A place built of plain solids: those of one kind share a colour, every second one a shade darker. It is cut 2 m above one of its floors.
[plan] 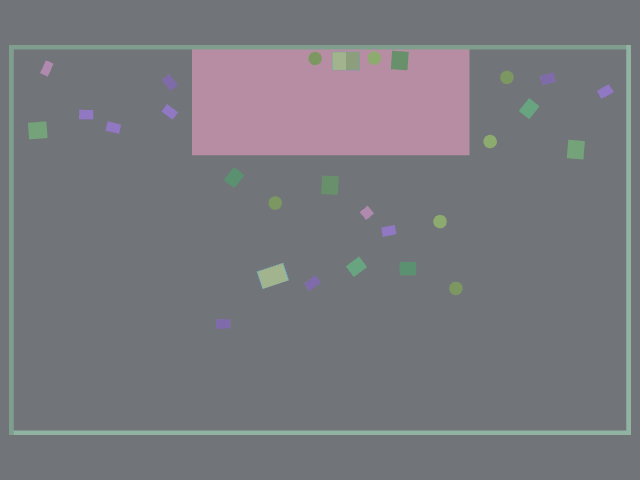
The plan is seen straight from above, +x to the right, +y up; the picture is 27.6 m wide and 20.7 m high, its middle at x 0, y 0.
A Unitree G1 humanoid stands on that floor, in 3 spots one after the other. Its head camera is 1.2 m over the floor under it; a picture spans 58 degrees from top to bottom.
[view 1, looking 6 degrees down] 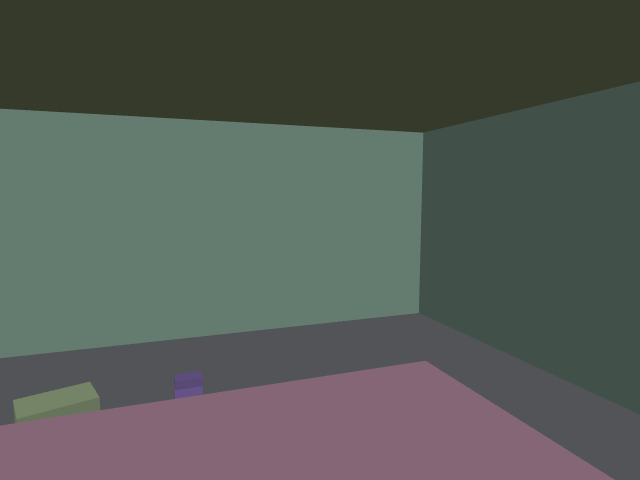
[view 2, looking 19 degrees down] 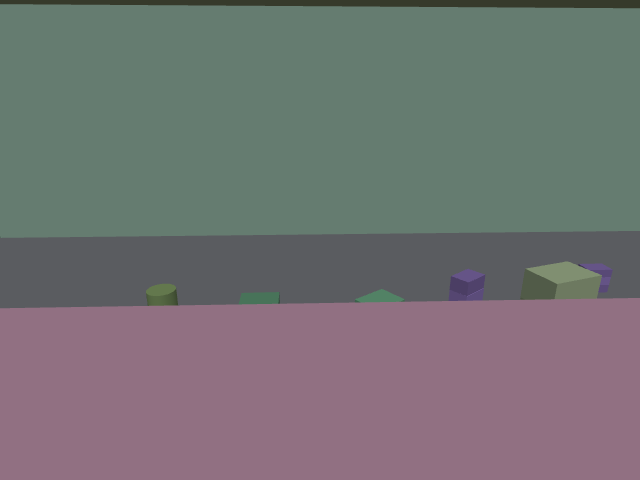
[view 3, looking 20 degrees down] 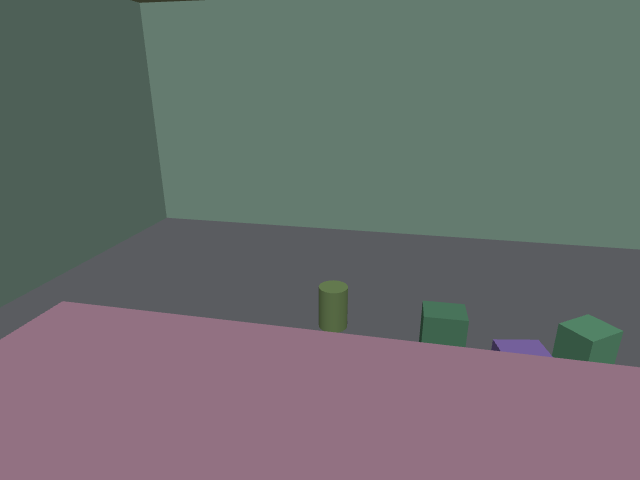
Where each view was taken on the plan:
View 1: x -3.76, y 6.25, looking -110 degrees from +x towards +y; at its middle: wall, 15.47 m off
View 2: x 2.92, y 5.98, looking -92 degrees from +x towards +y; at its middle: ground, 14.39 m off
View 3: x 4.51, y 5.55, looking -78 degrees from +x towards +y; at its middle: ground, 13.70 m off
